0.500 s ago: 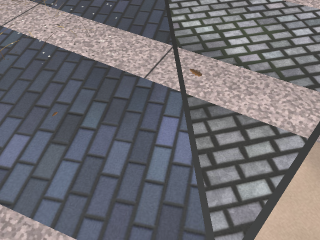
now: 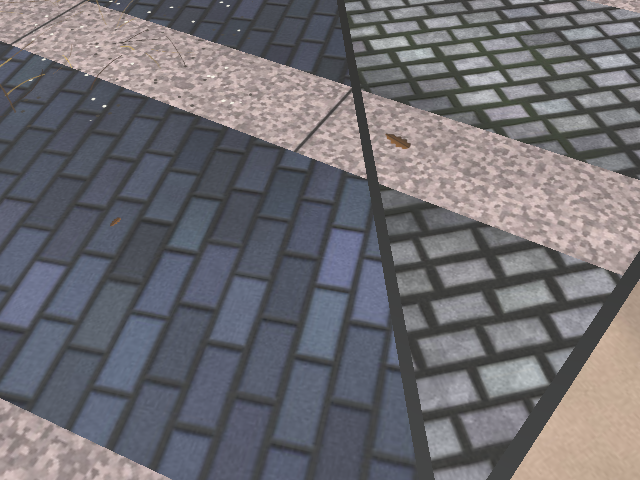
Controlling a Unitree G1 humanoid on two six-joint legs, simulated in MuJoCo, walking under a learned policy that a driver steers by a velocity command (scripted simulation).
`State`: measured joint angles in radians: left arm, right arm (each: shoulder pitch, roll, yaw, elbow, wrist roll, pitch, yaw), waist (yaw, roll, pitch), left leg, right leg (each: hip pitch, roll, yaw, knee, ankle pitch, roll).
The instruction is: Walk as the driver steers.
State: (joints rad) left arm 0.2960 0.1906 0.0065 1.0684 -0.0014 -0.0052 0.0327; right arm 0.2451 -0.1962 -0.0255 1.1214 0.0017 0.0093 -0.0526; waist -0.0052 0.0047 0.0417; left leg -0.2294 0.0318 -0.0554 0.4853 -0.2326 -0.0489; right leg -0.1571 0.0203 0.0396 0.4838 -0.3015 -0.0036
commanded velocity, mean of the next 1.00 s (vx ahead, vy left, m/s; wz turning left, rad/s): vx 0.32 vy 0.00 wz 0.00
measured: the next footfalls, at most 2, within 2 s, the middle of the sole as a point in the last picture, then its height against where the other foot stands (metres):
right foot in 0.82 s outside the picture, level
left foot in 1.36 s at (277, 373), level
